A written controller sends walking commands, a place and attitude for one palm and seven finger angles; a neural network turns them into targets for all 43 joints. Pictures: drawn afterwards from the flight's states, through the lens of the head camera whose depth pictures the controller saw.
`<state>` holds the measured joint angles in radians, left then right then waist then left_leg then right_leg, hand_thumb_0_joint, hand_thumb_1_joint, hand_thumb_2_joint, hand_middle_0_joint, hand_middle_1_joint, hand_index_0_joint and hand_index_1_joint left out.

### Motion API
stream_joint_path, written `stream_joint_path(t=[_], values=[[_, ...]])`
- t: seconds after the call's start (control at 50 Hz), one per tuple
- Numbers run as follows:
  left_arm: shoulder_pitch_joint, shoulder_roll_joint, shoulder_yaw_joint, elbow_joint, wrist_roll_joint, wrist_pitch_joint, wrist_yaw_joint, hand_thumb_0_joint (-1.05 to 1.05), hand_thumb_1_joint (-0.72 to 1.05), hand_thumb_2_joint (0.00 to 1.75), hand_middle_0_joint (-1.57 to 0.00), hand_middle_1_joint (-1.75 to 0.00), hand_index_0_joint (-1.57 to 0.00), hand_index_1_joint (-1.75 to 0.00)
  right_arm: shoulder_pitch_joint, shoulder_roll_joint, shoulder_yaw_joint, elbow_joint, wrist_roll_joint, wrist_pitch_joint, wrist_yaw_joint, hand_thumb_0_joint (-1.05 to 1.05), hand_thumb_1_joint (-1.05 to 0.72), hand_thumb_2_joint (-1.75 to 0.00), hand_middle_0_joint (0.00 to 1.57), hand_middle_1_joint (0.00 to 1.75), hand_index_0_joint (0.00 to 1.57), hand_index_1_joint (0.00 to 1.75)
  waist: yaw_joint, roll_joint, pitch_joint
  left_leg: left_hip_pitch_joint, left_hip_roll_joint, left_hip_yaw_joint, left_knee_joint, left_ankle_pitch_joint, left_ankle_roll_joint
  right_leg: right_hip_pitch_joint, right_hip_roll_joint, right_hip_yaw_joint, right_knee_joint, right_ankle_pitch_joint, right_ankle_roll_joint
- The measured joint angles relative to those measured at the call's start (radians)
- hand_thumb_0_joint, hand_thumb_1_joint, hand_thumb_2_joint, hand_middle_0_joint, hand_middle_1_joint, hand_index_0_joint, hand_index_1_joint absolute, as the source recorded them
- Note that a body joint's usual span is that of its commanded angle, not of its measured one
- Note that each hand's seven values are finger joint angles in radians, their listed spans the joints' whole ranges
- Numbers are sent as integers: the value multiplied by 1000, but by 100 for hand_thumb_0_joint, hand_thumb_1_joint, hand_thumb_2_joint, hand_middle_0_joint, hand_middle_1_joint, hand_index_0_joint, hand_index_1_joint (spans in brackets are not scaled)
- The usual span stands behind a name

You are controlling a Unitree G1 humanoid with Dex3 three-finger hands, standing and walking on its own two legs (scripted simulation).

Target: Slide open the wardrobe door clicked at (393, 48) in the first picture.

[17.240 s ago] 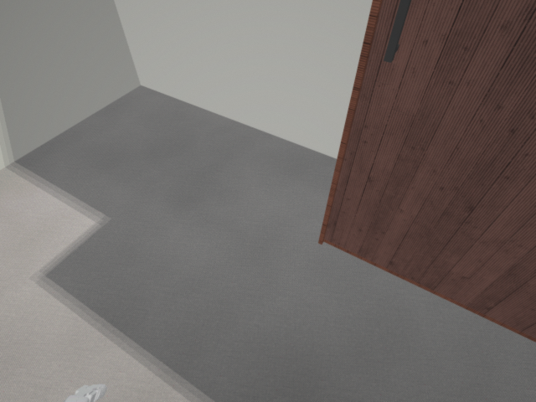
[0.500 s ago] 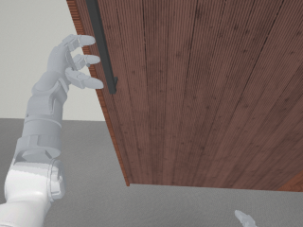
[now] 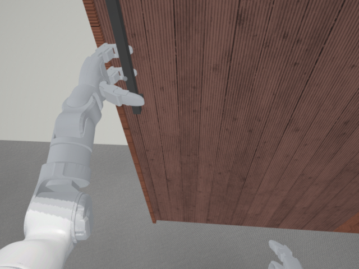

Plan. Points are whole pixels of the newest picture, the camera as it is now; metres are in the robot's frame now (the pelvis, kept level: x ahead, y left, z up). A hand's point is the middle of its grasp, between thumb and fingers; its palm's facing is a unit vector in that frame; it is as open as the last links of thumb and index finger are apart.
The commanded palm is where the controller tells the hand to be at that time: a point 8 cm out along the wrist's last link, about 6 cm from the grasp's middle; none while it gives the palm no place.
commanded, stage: slide the fingers in behind the handle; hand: left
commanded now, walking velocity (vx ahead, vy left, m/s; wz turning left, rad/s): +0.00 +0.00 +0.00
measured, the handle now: (128, 57) +0.48 +0.14 +0.25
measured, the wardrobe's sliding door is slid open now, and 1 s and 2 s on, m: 0.00 0.00 0.00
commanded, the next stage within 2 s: grip the handle and tug to test in 0.90 s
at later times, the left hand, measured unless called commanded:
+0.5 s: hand (133, 78) +0.44 +0.12 +0.23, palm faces -0.01 -1.00 +0.00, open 14.0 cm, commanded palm +0.41 +0.18 +0.23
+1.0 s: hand (137, 79) +0.43 +0.11 +0.23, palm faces -0.01 -1.00 -0.01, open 14.0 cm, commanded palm +0.41 +0.17 +0.23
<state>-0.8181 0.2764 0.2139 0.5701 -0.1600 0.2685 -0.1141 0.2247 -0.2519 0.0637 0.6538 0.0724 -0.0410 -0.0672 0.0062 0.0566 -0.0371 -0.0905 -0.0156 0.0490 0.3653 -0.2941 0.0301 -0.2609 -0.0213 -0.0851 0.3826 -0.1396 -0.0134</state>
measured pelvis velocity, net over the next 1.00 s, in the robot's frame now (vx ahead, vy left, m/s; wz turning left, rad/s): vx -0.01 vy -0.01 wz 0.00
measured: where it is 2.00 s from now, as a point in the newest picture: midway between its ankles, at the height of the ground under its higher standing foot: outside the picture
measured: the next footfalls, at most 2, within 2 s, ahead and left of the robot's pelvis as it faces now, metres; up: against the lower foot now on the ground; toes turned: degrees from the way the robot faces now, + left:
none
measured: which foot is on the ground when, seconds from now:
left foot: down 0.00-1.00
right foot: down 0.00-1.00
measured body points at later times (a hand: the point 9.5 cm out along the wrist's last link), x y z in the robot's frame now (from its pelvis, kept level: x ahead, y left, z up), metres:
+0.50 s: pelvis -0.01 +0.00 +0.00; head -0.01 -0.02 +0.45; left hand +0.43 +0.18 +0.23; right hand +0.14 -0.24 -0.11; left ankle -0.06 +0.09 -0.74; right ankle +0.04 -0.11 -0.74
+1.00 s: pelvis -0.01 -0.01 +0.00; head -0.02 -0.03 +0.45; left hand +0.42 +0.17 +0.24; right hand +0.14 -0.24 -0.11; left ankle -0.06 +0.09 -0.74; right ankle +0.04 -0.11 -0.74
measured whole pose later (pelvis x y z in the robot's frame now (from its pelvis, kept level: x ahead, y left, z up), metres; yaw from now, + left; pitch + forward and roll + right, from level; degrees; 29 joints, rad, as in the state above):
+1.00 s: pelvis -0.01 -0.01 +0.00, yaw +0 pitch +0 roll +0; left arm -0.87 0.24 0.19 0.63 -0.15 0.27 -0.05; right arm 0.22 -0.25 0.07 0.67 0.07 -0.04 -0.07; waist 0.00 0.05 -0.03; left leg -0.09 -0.02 0.05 0.37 -0.28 0.03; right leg -0.26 -0.02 -0.08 0.38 -0.12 -0.02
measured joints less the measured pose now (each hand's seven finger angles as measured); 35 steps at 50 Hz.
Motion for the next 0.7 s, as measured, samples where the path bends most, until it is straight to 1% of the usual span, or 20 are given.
stream_joint_path(t=[0.26,0.34,0.44,0.6,0.7], values=[[-11,-15,-17,5,6,9,27,-2,-50,29,-30,-120,-30,-120,0,-1,-4,2,-2,8,-3,2,-91,-90,20,30,20,30,-6,-4,4,3,1,0,1,1,-2,3,1,0,0,1,-2],[-21,-16,-11,25,5,11,33,-2,-50,29,-30,-120,-31,-120,-1,-1,-2,5,-3,10,-5,2,-91,-90,20,30,20,30,-8,-6,5,0,2,1,1,3,-2,0,2,1,0,4,-3],[-38,-16,-19,46,7,-1,39,-2,-50,29,-30,-120,-30,-120,4,0,-3,7,-4,4,-8,2,-91,-90,20,30,20,30,-10,-8,9,-4,1,1,3,5,-2,-3,1,1,-1,7,-4],[-35,-9,0,57,11,-18,37,-2,-50,30,-31,-121,-31,-120,14,2,-2,8,-5,4,-6,2,-91,-90,20,30,20,30,-16,-9,6,-4,3,8,-3,9,-3,-5,5,8,-6,13,-5],[-19,-14,-11,29,7,-19,35,-2,-50,30,-31,-121,-30,-120,21,-2,-7,9,-2,2,-5,2,-91,-90,20,30,20,30,-12,-5,7,0,3,7,-3,10,-3,0,4,7,-8,15,-5]])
